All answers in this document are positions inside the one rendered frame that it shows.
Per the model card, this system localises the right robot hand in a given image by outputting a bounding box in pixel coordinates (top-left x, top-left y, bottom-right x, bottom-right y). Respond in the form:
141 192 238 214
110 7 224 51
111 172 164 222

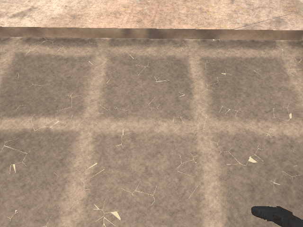
251 206 303 227

